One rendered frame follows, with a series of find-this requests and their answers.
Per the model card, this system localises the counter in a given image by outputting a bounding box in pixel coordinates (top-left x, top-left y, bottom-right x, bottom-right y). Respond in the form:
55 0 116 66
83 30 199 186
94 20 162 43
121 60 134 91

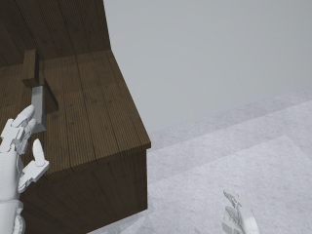
0 0 151 234

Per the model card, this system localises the left robot forearm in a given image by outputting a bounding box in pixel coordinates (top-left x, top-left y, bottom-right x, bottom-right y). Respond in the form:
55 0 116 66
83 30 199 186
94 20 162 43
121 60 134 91
0 199 26 234

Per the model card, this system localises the tap lever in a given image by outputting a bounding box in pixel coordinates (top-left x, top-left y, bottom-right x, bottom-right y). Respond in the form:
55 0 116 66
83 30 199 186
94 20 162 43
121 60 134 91
31 86 47 134

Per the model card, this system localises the robot left hand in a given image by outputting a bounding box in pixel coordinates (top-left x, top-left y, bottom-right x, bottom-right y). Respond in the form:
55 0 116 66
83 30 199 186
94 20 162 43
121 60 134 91
0 104 50 202

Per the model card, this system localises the robot right hand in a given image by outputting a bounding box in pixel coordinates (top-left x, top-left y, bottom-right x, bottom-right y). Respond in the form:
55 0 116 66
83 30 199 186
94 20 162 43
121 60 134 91
221 189 261 234

